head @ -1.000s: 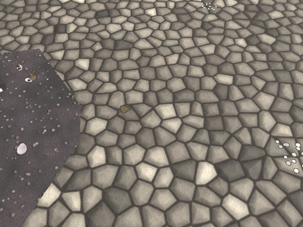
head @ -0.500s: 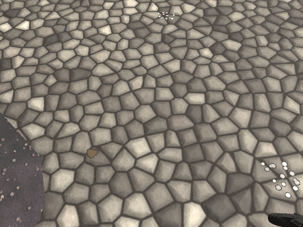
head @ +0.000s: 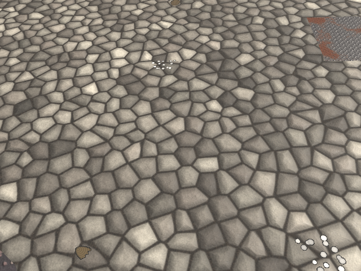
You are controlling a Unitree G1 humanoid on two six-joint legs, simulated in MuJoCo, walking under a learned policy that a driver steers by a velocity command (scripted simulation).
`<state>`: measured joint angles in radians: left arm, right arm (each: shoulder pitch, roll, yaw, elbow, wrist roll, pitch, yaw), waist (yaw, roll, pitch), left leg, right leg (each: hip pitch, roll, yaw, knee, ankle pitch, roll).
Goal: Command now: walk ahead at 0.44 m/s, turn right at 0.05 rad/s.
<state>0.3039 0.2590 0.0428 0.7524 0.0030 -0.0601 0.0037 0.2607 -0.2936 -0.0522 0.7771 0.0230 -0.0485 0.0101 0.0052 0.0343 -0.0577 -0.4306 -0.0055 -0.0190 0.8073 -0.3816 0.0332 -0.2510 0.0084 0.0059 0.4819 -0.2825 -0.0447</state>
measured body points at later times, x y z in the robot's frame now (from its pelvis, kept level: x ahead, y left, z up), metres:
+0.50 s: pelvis +0.25 +0.06 +0.00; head +0.28 +0.07 +0.44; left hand +0.30 +0.34 -0.13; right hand +0.40 -0.20 -0.11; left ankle +0.30 +0.15 -0.74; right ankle +0.16 -0.09 -0.65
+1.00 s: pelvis +0.53 +0.00 +0.00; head +0.56 -0.01 +0.44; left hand +0.64 +0.28 -0.10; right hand +0.61 -0.27 -0.14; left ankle +0.43 +0.14 -0.65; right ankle +0.59 -0.09 -0.74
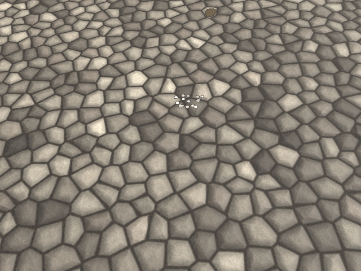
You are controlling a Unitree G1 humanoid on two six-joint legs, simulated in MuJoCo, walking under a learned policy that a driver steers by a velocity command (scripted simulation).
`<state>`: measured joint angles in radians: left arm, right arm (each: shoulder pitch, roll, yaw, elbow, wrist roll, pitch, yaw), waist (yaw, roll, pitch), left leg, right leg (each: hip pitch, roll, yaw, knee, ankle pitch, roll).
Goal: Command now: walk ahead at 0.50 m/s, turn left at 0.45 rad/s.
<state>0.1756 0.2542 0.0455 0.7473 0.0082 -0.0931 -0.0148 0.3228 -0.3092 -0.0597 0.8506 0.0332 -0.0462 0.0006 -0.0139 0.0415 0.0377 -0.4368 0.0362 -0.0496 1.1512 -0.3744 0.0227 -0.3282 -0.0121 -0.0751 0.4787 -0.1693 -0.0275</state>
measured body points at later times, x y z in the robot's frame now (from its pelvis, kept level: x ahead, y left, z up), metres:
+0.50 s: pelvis +0.26 +0.08 -0.01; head +0.30 +0.10 +0.44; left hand +0.27 +0.38 -0.13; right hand +0.48 -0.15 -0.11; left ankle +0.31 +0.16 -0.74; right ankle +0.18 -0.11 -0.64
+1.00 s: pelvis +0.55 +0.14 +0.00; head +0.58 +0.15 +0.44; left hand +0.55 +0.45 -0.10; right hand +0.76 -0.07 -0.13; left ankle +0.39 +0.19 -0.65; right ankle +0.66 +0.08 -0.74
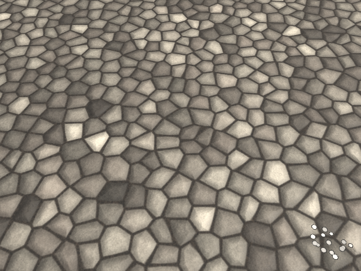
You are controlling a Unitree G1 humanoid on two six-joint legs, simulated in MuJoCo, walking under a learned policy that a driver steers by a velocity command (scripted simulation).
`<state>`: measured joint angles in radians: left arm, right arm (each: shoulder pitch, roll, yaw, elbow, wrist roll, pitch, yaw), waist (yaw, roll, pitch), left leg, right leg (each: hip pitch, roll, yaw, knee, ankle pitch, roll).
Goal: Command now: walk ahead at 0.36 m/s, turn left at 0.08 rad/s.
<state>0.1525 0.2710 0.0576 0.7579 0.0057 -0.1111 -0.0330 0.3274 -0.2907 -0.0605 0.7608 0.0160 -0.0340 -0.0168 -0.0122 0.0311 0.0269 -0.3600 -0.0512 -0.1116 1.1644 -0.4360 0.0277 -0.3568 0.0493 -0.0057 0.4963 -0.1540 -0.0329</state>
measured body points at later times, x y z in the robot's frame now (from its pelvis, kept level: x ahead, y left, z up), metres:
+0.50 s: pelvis +0.14 +0.02 +0.01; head +0.18 +0.03 +0.46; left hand +0.31 +0.29 -0.11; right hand +0.26 -0.27 -0.08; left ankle +0.22 +0.12 -0.73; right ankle +0.09 -0.11 -0.66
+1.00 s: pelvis +0.14 -0.03 +0.01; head +0.16 -0.08 +0.46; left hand +0.42 +0.14 -0.06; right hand +0.13 -0.36 -0.10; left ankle +0.24 +0.10 -0.67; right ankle +0.11 -0.11 -0.73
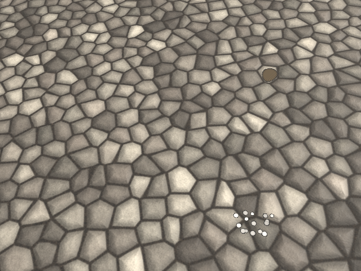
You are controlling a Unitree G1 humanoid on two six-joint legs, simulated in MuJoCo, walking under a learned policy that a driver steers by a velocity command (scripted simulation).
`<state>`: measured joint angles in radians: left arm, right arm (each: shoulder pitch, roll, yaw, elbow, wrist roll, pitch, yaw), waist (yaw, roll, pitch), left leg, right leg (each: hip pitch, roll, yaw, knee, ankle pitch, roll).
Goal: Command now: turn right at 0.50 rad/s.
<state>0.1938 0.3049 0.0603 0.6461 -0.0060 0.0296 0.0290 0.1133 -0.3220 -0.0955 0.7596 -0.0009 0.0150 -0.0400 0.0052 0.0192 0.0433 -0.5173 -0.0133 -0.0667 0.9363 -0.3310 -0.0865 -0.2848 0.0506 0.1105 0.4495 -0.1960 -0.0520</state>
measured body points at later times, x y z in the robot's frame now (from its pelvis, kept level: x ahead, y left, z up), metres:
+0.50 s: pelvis +0.05 +0.01 +0.00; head +0.07 +0.01 +0.45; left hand +0.24 +0.27 -0.09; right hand +0.08 -0.28 -0.12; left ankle +0.02 +0.15 -0.74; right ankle +0.06 -0.12 -0.72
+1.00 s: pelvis +0.27 -0.02 -0.02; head +0.31 -0.03 +0.43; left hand +0.25 +0.27 -0.14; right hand +0.50 -0.25 -0.09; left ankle +0.46 +0.08 -0.73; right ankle +0.08 -0.12 -0.74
